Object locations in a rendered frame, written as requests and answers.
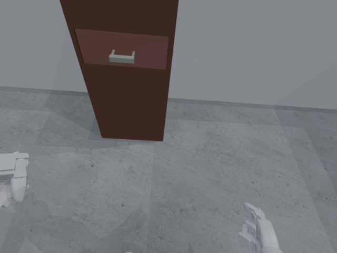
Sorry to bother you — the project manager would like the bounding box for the robot right hand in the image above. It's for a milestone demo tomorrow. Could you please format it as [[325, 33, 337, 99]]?
[[239, 202, 280, 253]]

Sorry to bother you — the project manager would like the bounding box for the handle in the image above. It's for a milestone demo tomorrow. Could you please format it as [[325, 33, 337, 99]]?
[[109, 50, 135, 64]]

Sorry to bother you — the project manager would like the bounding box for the cabinet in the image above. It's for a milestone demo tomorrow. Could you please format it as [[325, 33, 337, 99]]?
[[60, 0, 179, 141]]

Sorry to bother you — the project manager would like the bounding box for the drawer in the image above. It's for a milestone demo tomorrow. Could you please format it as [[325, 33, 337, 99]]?
[[75, 29, 169, 70]]

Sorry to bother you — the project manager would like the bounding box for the robot left hand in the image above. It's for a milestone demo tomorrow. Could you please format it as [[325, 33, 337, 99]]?
[[0, 151, 29, 208]]

